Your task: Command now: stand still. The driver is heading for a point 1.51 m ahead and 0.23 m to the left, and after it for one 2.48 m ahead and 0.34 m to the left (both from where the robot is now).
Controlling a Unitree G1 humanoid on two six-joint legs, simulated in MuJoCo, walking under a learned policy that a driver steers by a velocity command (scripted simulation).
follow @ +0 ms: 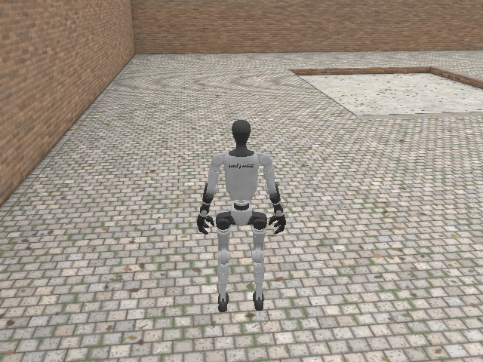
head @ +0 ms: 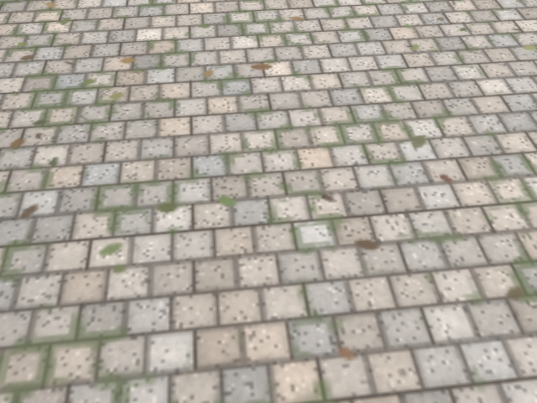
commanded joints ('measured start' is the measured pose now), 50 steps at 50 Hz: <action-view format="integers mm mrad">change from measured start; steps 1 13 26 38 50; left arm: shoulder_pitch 5 28 188 -125 193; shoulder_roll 109 93 153 45 234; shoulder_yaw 17 7 33 12 80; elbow -19 22 34 -163 -154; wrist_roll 0 -2 -33 -35 -31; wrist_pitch -9 -9 -81 -143 -101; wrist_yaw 5 7 -15 -63 -54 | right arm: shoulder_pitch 19 53 50 340 288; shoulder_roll -108 -94 -29 -46 -131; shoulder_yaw -18 -9 -5 0 -26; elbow -19 32 -9 68 5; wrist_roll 1 2 32 7 -10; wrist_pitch -8 -5 -85 -79 -55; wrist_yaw -4 -8 20 37 11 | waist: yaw -1 -1 22 -53 202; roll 8 4 -151 84 74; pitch -17 -8 69 72 -254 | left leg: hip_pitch -36 -45 -276 333 -25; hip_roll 22 15 -27 236 142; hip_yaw -20 -15 27 -236 -7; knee -87 -90 166 -290 354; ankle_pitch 128 117 -193 436 708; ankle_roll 15 17 92 198 78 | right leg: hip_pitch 14 8 -5 -773 385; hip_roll -32 -28 -233 -108 -115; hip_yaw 31 21 388 -38 81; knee -79 -83 -232 656 102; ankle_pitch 138 132 -516 -38 155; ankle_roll -21 -19 -217 -55 -185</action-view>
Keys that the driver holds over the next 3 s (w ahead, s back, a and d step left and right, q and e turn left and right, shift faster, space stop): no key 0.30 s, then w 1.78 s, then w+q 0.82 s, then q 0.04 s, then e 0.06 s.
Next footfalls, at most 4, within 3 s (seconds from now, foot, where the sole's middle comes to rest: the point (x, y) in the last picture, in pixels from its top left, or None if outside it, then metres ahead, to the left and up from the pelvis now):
1.00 right None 0.43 -0.10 -0.78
1.54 left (222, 330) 0.71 0.16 -0.78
2.08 right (303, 237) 1.03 -0.07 -0.78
2.64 left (223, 174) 1.30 0.19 -0.78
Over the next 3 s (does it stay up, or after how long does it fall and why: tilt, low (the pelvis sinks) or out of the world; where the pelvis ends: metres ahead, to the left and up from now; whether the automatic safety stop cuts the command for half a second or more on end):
stays up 1.35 0.13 0.01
